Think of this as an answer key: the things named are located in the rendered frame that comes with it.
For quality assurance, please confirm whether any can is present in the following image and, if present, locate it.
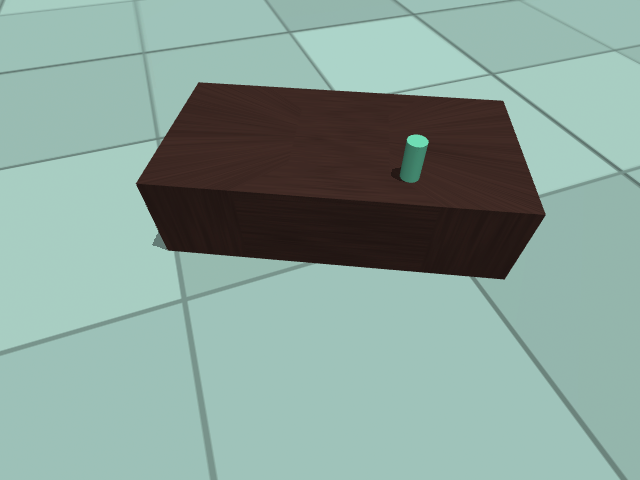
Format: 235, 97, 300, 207
400, 135, 429, 183

